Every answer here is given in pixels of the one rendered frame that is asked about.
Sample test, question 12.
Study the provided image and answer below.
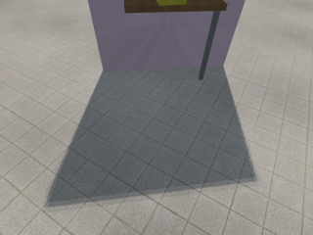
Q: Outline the table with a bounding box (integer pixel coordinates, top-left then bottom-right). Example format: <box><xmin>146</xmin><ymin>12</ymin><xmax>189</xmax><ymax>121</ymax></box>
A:
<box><xmin>124</xmin><ymin>0</ymin><xmax>228</xmax><ymax>80</ymax></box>

